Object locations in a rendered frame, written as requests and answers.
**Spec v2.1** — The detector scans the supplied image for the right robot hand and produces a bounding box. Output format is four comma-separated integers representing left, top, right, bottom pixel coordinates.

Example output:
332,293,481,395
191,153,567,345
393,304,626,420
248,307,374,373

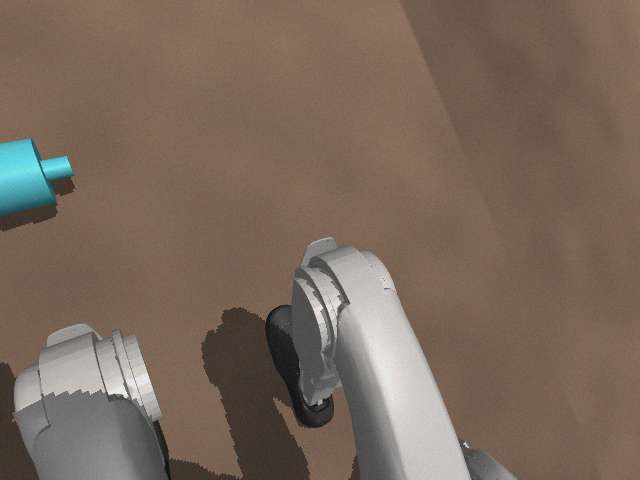
458,438,518,480

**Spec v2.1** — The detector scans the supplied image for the right robot foot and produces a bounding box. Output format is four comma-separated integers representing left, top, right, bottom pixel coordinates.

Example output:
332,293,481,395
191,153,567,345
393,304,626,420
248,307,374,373
265,305,334,428

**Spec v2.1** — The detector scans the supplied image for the bottle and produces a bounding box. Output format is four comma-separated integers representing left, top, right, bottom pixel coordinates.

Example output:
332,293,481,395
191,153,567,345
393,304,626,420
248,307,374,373
0,138,74,216

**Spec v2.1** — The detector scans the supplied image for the left robot foot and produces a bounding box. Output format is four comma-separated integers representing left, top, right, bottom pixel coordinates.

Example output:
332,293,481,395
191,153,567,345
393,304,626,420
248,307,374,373
152,420,171,480

